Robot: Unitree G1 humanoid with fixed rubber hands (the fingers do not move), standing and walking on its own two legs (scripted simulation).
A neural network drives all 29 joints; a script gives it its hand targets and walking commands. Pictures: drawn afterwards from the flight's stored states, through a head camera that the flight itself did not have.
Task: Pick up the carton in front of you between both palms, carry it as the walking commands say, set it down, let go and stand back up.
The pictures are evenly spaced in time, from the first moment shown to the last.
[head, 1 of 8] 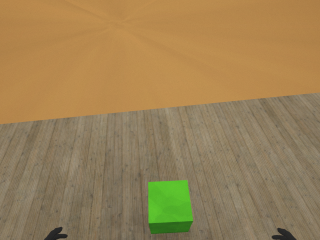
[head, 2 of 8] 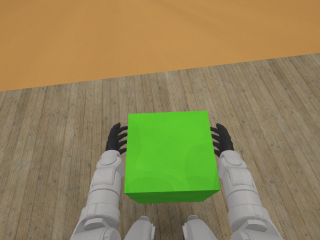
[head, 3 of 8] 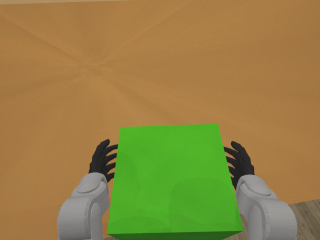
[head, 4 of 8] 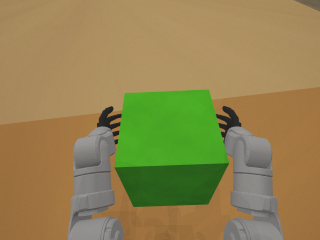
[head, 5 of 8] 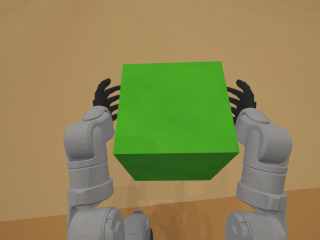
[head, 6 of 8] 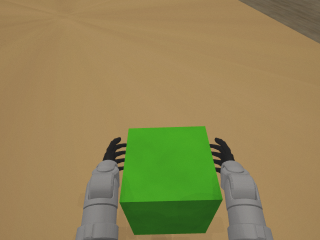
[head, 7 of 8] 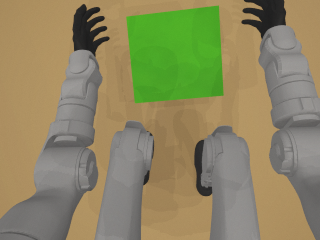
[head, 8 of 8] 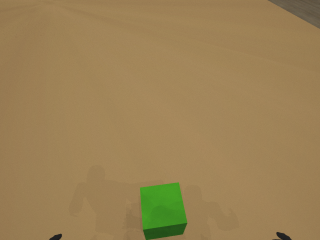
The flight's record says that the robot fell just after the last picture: no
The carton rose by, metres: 0.98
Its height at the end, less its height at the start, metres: +0.26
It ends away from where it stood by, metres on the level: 5.05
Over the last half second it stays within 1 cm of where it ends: yes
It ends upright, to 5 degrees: yes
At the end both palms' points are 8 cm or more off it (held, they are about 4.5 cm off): yes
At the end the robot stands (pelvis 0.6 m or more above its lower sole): yes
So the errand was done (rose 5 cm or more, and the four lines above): yes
